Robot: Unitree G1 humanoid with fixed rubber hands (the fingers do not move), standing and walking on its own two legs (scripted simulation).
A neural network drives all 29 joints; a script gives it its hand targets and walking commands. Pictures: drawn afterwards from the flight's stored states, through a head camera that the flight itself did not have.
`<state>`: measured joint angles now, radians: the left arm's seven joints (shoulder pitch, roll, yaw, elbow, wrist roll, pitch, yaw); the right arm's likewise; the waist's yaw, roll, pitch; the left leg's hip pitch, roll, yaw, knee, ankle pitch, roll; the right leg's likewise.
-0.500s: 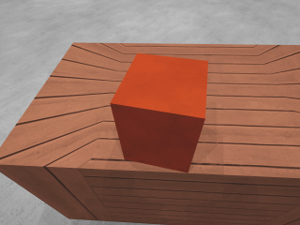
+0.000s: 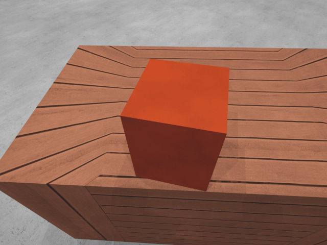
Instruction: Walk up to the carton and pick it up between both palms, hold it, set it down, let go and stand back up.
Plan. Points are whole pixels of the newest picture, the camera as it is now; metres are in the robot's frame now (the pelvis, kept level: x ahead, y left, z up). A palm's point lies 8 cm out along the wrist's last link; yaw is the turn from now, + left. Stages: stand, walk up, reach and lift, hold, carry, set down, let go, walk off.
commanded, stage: stand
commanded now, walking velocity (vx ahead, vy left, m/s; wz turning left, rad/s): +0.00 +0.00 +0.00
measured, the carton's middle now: (178, 126) +0.40 -0.01 +0.08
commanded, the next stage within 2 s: none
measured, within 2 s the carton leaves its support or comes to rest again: neither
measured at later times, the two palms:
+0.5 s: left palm out of the picture -0.02 +0.20 -0.15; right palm out of the picture -0.03 -0.20 -0.15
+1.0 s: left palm out of the picture -0.02 +0.20 -0.15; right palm out of the picture -0.03 -0.19 -0.15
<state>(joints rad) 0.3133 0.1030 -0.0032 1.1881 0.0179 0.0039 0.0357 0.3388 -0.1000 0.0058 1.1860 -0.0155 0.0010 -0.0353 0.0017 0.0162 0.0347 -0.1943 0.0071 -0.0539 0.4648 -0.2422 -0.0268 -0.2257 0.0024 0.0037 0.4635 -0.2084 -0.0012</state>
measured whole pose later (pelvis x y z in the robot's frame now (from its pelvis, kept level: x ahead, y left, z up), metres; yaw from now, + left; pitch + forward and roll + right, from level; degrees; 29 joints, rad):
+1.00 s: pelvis +0.02 +0.00 +0.00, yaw +1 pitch -2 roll +0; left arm 0.30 0.09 0.00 1.19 0.01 0.00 0.04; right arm 0.32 -0.10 0.00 1.19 -0.01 0.00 -0.04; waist 0.00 0.02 0.05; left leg -0.16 0.00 -0.06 0.45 -0.26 -0.02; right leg -0.19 0.00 0.00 0.45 -0.23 0.00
